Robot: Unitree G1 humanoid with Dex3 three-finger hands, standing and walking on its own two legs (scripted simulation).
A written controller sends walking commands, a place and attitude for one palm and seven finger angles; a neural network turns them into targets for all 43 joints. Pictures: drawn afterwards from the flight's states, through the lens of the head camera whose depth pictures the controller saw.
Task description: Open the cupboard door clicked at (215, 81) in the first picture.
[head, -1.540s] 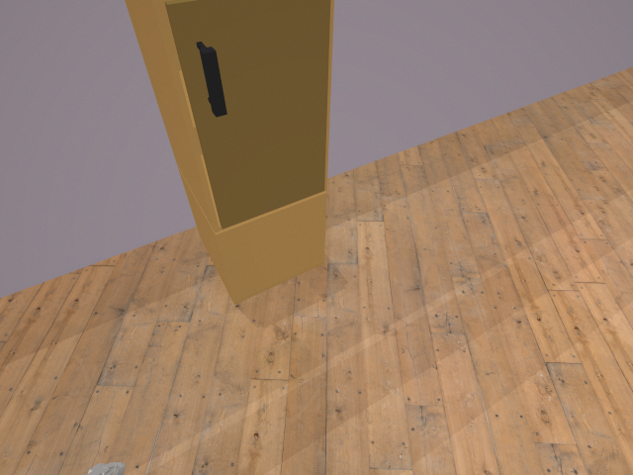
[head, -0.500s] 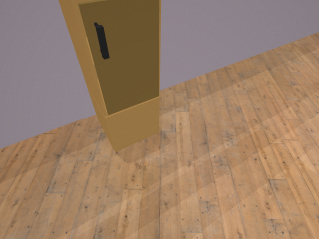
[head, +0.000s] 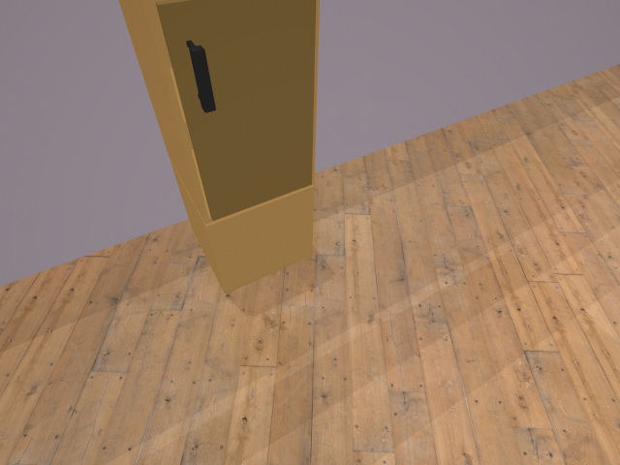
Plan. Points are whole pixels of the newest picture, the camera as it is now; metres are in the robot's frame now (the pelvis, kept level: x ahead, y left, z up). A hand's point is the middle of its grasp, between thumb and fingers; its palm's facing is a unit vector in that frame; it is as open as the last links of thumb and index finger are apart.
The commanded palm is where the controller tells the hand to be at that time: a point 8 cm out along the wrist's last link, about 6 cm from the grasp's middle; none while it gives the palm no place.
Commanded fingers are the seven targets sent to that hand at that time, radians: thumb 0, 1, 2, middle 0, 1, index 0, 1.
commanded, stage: turn to face it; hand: left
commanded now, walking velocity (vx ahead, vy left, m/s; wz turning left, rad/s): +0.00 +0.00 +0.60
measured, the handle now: (199, 76) +0.83 +0.29 +0.10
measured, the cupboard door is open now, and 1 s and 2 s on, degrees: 0 0 0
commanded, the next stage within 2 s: take the last steps up to it in 0.96 s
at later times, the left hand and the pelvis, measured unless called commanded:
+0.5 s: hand out of the picture +0.01 +0.25 -0.19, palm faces +0.22 -0.95 -0.22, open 7.4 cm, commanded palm none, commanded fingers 0.00 0.90 0.90 -0.20 -0.30 -0.20 -0.30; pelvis -0.02 +0.04 -0.02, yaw +13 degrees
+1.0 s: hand out of the picture -0.05 +0.19 -0.16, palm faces +0.45 -0.85 -0.28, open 7.4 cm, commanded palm none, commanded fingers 0.00 0.90 0.90 -0.20 -0.30 -0.20 -0.30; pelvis -0.03 -0.02 -0.01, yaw +26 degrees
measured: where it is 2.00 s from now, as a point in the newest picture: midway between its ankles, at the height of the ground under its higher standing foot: outside the picture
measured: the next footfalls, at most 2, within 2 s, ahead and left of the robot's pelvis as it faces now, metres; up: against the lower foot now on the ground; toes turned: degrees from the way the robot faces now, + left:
right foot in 0.86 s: +0.05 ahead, -0.10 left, +0.00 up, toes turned +23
left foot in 1.24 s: -0.09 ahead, +0.12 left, +0.00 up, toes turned +33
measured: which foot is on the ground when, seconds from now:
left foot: down 0.00-0.86, up 0.88-1.00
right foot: down 0.00-0.38, up 0.40-0.84, down 0.86-1.00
